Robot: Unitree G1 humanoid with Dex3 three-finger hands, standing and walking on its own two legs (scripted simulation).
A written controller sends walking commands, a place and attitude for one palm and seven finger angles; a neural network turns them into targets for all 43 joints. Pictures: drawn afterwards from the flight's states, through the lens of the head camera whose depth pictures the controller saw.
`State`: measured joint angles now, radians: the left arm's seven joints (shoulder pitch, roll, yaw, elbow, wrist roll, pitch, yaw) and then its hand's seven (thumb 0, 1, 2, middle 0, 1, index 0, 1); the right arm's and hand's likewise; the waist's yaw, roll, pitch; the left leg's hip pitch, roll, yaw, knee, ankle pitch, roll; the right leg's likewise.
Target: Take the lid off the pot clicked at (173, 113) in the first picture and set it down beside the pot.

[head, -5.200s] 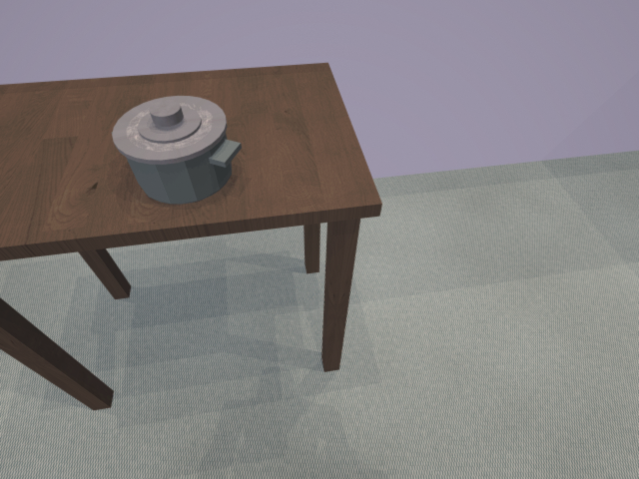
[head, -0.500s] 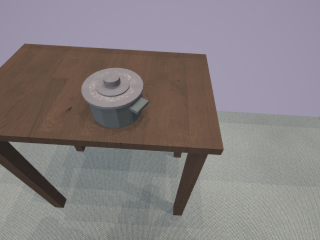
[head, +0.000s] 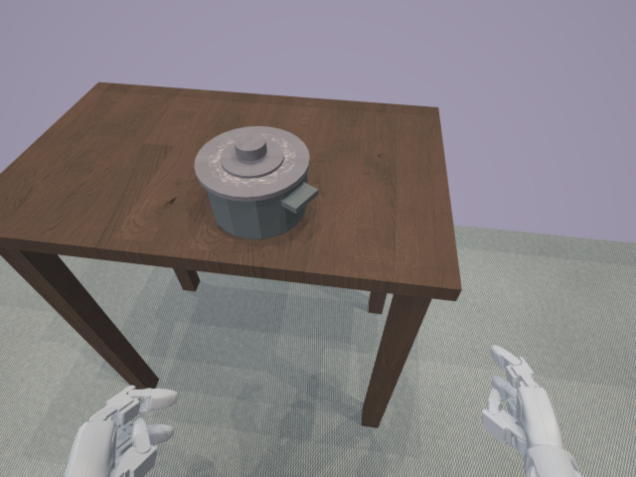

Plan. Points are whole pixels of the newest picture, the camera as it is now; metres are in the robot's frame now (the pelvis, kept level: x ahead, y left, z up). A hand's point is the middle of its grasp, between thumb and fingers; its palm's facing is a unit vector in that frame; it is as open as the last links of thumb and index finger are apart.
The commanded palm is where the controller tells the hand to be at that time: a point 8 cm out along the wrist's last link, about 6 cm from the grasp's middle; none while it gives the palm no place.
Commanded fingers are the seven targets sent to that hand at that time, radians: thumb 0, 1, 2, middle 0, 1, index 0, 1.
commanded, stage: lift the closed hand beside the body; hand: left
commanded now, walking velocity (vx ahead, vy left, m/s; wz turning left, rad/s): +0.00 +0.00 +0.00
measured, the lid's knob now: (250, 146) +0.52 +0.14 +0.14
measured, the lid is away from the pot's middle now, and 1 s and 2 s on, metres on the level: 0.00 0.00 0.00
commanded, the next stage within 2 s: raise the hand higher, near the body in 0.22 s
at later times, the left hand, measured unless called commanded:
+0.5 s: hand (86, 416) +0.16 +0.25 +0.07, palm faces +0.28 -0.85 -0.46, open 3.1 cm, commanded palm +0.11 +0.28 +0.11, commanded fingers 0.00 0.90 0.90 -1.30 -1.50 -1.30 -1.50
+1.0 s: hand (60, 372) +0.18 +0.24 +0.14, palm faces +0.35 -0.84 -0.41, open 3.1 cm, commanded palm +0.13 +0.28 +0.17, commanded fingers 0.00 0.90 0.90 -1.30 -1.50 -1.30 -1.50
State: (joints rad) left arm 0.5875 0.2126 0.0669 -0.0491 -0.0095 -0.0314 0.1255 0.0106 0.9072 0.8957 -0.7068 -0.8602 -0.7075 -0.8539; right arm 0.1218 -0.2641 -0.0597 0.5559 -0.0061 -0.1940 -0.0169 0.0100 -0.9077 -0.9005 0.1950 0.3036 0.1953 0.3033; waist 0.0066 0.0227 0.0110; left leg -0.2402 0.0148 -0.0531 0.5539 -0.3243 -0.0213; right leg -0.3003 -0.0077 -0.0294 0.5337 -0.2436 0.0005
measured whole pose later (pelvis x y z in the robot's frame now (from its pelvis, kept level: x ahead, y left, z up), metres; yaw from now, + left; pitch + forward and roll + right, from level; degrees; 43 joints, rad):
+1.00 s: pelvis +0.01 +0.02 +0.01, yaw -1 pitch -4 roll -1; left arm 0.62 0.30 0.23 -0.50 -0.02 -0.12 0.10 0.02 0.90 0.90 -1.30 -1.50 -1.30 -1.49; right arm 0.18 -0.21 0.01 0.63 -0.03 -0.21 -0.03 0.01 -0.90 -0.90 0.20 0.30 0.20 0.30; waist 0.08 0.06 0.05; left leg -0.06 0.01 -0.03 0.43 -0.29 0.00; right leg -0.11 -0.01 -0.01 0.37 -0.19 0.02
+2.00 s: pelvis -0.04 -0.01 +0.01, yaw +0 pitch -5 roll +0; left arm -0.07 0.74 0.08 -0.19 0.69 0.00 -0.46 0.00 -0.08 1.50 -0.98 -0.39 -0.98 -0.38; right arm 0.10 -0.29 0.05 0.63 0.01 0.06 -0.04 0.01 -0.90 -0.90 0.20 0.30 0.20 0.30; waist 0.10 0.11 0.05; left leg -0.11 0.01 -0.05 0.37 -0.17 -0.02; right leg -0.17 -0.01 -0.03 0.36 -0.10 -0.01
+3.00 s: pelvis -0.02 +0.01 +0.01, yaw -1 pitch +0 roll +1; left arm -0.63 0.61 -0.20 0.17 0.81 0.20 -0.54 0.00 -0.30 1.52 -0.87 -0.09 -0.87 -0.08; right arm 0.11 -0.30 0.04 0.63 0.04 0.08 0.00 0.01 -0.90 -0.90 0.20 0.30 0.20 0.30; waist 0.05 0.09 0.00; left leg -0.16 -0.01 -0.03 0.35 -0.19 -0.01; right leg -0.24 -0.03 0.00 0.37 -0.12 0.01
